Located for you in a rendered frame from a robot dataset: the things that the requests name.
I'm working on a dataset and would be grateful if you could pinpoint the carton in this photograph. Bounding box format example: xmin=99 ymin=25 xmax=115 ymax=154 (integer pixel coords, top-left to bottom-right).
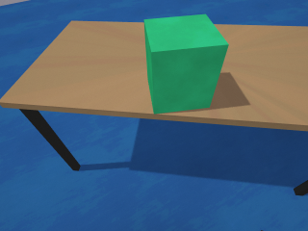
xmin=143 ymin=13 xmax=229 ymax=115

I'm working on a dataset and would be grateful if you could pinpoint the table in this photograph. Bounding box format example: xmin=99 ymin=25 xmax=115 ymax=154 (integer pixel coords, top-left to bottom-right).
xmin=0 ymin=20 xmax=308 ymax=196

